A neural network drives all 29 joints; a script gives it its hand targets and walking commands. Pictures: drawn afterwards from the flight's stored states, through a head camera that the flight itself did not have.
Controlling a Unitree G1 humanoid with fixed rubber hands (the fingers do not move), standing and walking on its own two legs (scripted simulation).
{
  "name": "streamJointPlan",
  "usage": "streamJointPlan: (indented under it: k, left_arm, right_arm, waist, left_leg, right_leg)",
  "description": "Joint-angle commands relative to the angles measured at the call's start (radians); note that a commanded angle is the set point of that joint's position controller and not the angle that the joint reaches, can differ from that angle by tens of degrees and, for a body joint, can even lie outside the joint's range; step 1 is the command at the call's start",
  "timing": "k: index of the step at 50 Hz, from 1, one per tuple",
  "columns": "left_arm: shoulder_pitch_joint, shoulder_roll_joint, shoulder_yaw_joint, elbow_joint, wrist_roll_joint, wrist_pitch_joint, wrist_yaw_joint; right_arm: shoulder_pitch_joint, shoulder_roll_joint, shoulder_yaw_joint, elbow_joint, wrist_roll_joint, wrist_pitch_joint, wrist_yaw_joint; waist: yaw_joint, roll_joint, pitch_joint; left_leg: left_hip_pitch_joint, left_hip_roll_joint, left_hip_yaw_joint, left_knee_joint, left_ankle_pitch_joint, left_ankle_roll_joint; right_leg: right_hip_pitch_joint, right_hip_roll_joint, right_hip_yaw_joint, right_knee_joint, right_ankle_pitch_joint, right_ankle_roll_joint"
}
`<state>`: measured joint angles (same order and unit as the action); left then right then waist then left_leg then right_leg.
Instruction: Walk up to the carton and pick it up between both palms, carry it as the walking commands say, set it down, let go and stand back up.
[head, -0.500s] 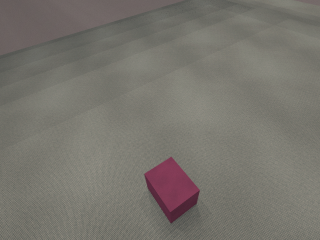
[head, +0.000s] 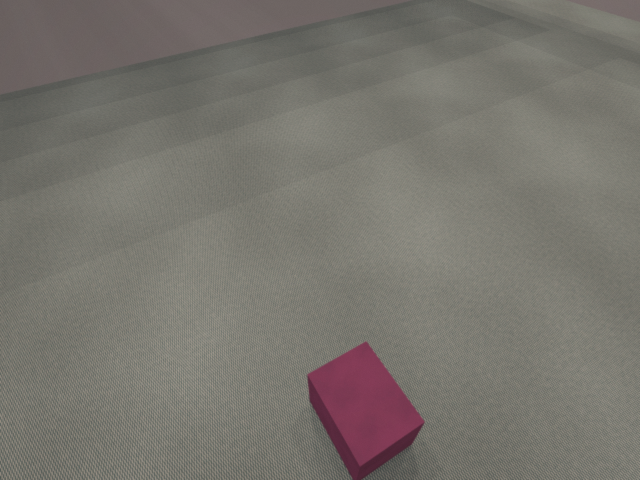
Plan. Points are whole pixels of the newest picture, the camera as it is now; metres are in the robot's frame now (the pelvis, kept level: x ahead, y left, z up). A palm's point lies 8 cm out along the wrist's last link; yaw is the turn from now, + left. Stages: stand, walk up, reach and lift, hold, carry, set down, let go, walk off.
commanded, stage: walk up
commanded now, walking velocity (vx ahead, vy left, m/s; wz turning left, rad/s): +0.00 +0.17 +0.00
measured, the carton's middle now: (361, 410) +0.45 -0.09 -0.67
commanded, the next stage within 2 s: none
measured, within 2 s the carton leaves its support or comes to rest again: neither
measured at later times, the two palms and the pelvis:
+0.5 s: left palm out of the picture +0.04 +0.30 -0.14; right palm out of the picture +0.03 -0.19 -0.13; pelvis +0.01 +0.05 +0.00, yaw +1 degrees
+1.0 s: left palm out of the picture +0.02 +0.28 -0.13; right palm out of the picture +0.03 -0.20 -0.14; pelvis +0.00 +0.03 +0.00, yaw +1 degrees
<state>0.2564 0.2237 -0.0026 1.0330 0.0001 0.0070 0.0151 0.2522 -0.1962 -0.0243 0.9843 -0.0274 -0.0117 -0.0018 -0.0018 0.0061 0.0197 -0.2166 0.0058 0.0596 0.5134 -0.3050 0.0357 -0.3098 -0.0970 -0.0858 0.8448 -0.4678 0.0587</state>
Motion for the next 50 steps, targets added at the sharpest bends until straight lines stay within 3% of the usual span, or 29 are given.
streamJointPlan:
  k: [1,3,5,6,9,14,16,17,18,19,20,21,23,25,28,30,31,34,36,37,38,39,40,41,42,43,44,47,50]
  left_arm:
    - [0.069,0.016,0.027,-0.054,0.002,-0.010,0.038]
    - [0.106,0.070,0.059,-0.045,0.006,-0.010,0.045]
    - [0.242,0.214,0.079,0.018,0.014,-0.007,0.057]
    - [0.194,0.243,0.092,-0.005,0.027,0.000,0.062]
    - [0.048,0.173,0.091,-0.043,0.019,0.009,0.070]
    - [-0.029,0.196,0.107,-0.041,0.027,0.021,0.052]
    - [-0.050,0.169,0.091,-0.043,0.022,0.023,0.025]
    - [-0.001,0.120,0.062,-0.035,0.028,0.026,0.015]
    - [-0.051,0.059,0.048,-0.071,0.031,0.028,0.005]
    - [-0.058,0.036,0.050,-0.102,0.032,0.037,0.008]
    - [-0.132,0.079,0.069,-0.105,0.020,0.045,-0.005]
    - [-0.120,0.044,0.074,-0.076,0.019,0.045,0.000]
    - [-0.006,0.055,0.061,-0.052,0.011,0.042,0.005]
    - [0.009,0.047,0.054,-0.063,0.012,0.034,0.012]
    - [-0.048,0.018,0.061,-0.061,-0.003,0.044,0.010]
    - [-0.048,0.033,0.043,-0.042,0.010,0.045,0.016]
    - [-0.051,0.044,0.038,-0.072,0.001,0.049,0.028]
    - [-0.002,0.014,0.044,-0.038,0.006,0.053,0.013]
    - [-0.031,0.016,0.044,-0.064,0.013,0.037,0.026]
    - [0.006,0.017,0.043,-0.039,0.013,0.024,0.022]
    - [-0.001,0.022,0.045,-0.022,0.006,0.023,0.026]
    - [0.064,0.042,0.036,-0.027,0.022,0.003,0.026]
    - [0.192,0.148,0.066,0.007,0.022,0.006,0.042]
    - [0.113,0.128,0.061,-0.008,0.018,-0.003,0.031]
    - [-0.034,0.158,0.061,-0.026,0.024,0.007,0.025]
    - [0.073,0.213,0.076,-0.006,0.034,0.020,0.045]
    - [0.067,0.215,0.073,-0.008,0.043,0.021,0.051]
    - [0.006,0.161,0.074,-0.036,0.037,0.025,0.054]
    - [0.045,0.181,0.080,-0.016,0.040,0.015,0.051]
  right_arm:
    - [0.061,-0.134,-0.032,0.025,0.008,0.012,-0.033]
    - [0.060,-0.094,-0.033,0.007,0.021,0.022,-0.029]
    - [0.029,-0.068,-0.032,-0.028,0.013,0.042,-0.032]
    - [0.041,-0.109,-0.050,-0.039,0.004,0.072,-0.024]
    - [-0.005,-0.079,-0.034,-0.078,0.000,0.084,-0.008]
    - [0.027,-0.069,-0.008,-0.072,0.013,0.069,0.010]
    - [0.087,-0.068,0.006,-0.030,0.001,0.044,0.010]
    - [0.150,-0.108,-0.017,-0.007,-0.006,0.030,0.000]
    - [0.218,-0.196,-0.039,0.021,-0.027,0.021,-0.001]
    - [0.191,-0.225,-0.050,0.012,-0.024,0.021,-0.001]
    - [0.163,-0.197,-0.048,0.009,-0.021,0.019,-0.005]
    - [0.079,-0.147,-0.025,-0.009,-0.009,0.002,-0.018]
    - [-0.012,-0.143,-0.017,-0.029,0.011,-0.014,-0.031]
    - [0.088,-0.126,-0.002,0.001,0.003,-0.013,-0.027]
    - [0.210,-0.107,-0.002,0.047,0.018,-0.015,-0.045]
    - [0.127,-0.131,-0.014,0.010,0.007,-0.008,-0.050]
    - [0.103,-0.154,-0.031,-0.001,0.010,0.020,-0.044]
    - [0.091,-0.097,-0.007,-0.007,-0.004,-0.001,-0.046]
    - [0.046,-0.116,-0.034,-0.012,-0.002,0.029,-0.037]
    - [0.022,-0.108,-0.024,-0.032,-0.002,0.016,-0.041]
    - [0.079,-0.104,-0.025,-0.024,0.001,0.009,-0.035]
    - [0.038,-0.130,-0.041,-0.033,0.014,0.009,-0.035]
    - [0.024,-0.103,-0.051,-0.042,0.013,0.029,-0.021]
    - [0.089,-0.018,-0.006,-0.033,0.018,0.027,-0.031]
    - [0.123,-0.047,-0.006,-0.017,0.018,0.033,-0.027]
    - [0.062,-0.127,-0.060,-0.040,0.002,0.058,-0.014]
    - [0.055,-0.131,-0.071,-0.068,0.000,0.072,-0.014]
    - [0.071,-0.076,-0.036,-0.062,-0.017,0.093,0.007]
    - [0.008,-0.083,-0.036,-0.061,-0.006,0.078,0.020]
  waist:
    - [-0.006,0.203,-0.124]
    - [0.049,0.097,-0.120]
    - [0.088,-0.264,-0.086]
    - [0.073,-0.201,-0.070]
    - [0.035,-0.115,0.018]
    - [-0.007,-0.331,-0.036]
    - [-0.043,-0.265,-0.049]
    - [-0.061,0.002,-0.062]
    - [-0.096,0.200,-0.023]
    - [-0.071,0.293,0.004]
    - [-0.066,0.160,0.066]
    - [-0.014,-0.030,0.196]
    - [0.020,0.079,0.105]
    - [-0.020,0.235,-0.021]
    - [-0.046,0.072,-0.098]
    - [-0.027,0.105,-0.050]
    - [-0.033,0.210,0.014]
    - [-0.016,0.137,0.008]
    - [-0.011,0.221,0.029]
    - [0.021,0.041,0.008]
    - [0.023,0.025,0.018]
    - [0.046,0.159,-0.011]
    - [0.075,0.002,-0.051]
    - [0.035,-0.245,-0.047]
    - [-0.011,-0.294,0.019]
    - [0.048,-0.161,0.061]
    - [0.044,-0.161,0.090]
    - [0.009,-0.147,0.147]
    - [0.013,-0.153,0.069]
  left_leg:
    - [0.252,0.162,-0.066,0.021,1.065,0.084]
    - [-0.026,0.082,-0.053,0.055,0.669,0.017]
    - [-0.274,-0.027,0.008,0.367,-0.246,-0.075]
    - [-0.277,0.005,-0.079,0.576,-0.343,-0.085]
    - [-0.342,0.041,-0.088,0.587,-0.210,-0.094]
    - [-0.092,0.024,-0.040,0.105,-0.136,-0.067]
    - [0.128,0.013,0.029,-0.118,0.062,-0.043]
    - [0.214,0.063,-0.022,-0.196,-0.014,-0.023]
    - [0.175,0.268,-0.376,-0.365,-0.285,0.060]
    - [0.073,0.356,-0.479,-0.459,-0.429,0.107]
    - [0.007,0.339,-0.514,-0.479,-0.527,0.120]
    - [-0.075,0.358,-0.426,-0.451,-0.146,0.041]
    - [-0.011,0.257,-0.219,-0.267,0.561,0.023]
    - [0.134,0.181,-0.149,-0.188,0.712,0.038]
    - [0.319,0.268,-0.241,-0.132,1.049,0.019]
    - [0.216,0.286,-0.238,-0.169,0.877,0.075]
    - [0.146,0.186,-0.156,-0.169,0.731,0.064]
    - [0.058,0.269,-0.246,-0.254,0.495,0.110]
    - [-0.015,0.170,-0.141,-0.208,0.256,0.097]
    - [-0.033,0.227,-0.209,-0.221,0.302,0.095]
    - [-0.070,0.219,-0.231,-0.223,0.292,0.083]
    - [-0.064,0.151,-0.114,-0.147,0.263,0.060]
    - [-0.213,0.011,-0.019,0.089,0.109,-0.005]
    - [-0.106,0.033,-0.006,0.037,-0.059,-0.015]
    - [-0.010,0.034,-0.012,0.004,-0.030,-0.020]
    - [-0.207,-0.032,0.011,0.297,-0.145,-0.058]
    - [-0.247,0.003,-0.060,0.432,-0.186,-0.056]
    - [-0.265,0.015,-0.078,0.527,-0.123,-0.062]
    - [-0.202,-0.005,-0.056,0.328,-0.148,-0.061]
  right_leg:
    - [-0.003,0.081,-0.055,-0.315,0.118,0.002]
    - [0.255,-0.022,-0.031,-0.373,0.538,-0.046]
    - [0.309,-0.432,0.330,-0.436,1.090,-0.232]
    - [0.234,-0.479,0.386,-0.461,1.062,-0.324]
    - [0.165,-0.377,0.268,-0.492,0.752,-0.256]
    - [0.109,-0.276,0.170,-0.451,0.573,-0.159]
    - [-0.028,-0.185,0.114,-0.450,0.170,-0.117]
    - [-0.121,-0.108,0.054,-0.380,-0.038,-0.093]
    - [-0.232,0.022,-0.077,-0.075,-0.096,-0.046]
    - [-0.275,0.039,0.017,0.051,-0.087,-0.064]
    - [-0.234,0.024,0.066,0.121,-0.072,-0.065]
    - [-0.197,0.002,0.141,0.044,0.029,-0.044]
    - [-0.100,0.025,0.092,0.014,0.053,-0.035]
    - [-0.064,0.068,0.037,-0.007,0.013,-0.027]
    - [-0.116,0.067,0.068,-0.045,0.005,-0.008]
    - [-0.090,0.038,0.062,-0.115,0.000,-0.022]
    - [-0.056,0.059,0.025,-0.132,0.001,-0.046]
    - [-0.004,0.048,0.060,-0.172,0.042,-0.031]
    - [0.049,0.050,0.002,-0.245,0.134,-0.057]
    - [0.090,0.066,0.000,-0.335,0.218,-0.047]
    - [0.157,0.057,-0.003,-0.410,0.255,-0.049]
    - [0.209,0.004,-0.008,-0.437,0.348,-0.046]
    - [0.343,-0.198,0.222,-0.477,0.451,-0.115]
    - [0.183,-0.251,0.281,-0.571,0.384,-0.149]
    - [0.015,-0.211,0.214,-0.597,0.257,-0.133]
    - [0.068,-0.378,0.420,-0.640,0.227,-0.233]
    - [0.016,-0.386,0.451,-0.676,0.111,-0.241]
    - [-0.071,-0.319,0.371,-0.688,-0.048,-0.203]
    - [0.036,-0.281,0.291,-0.613,0.172,-0.181]
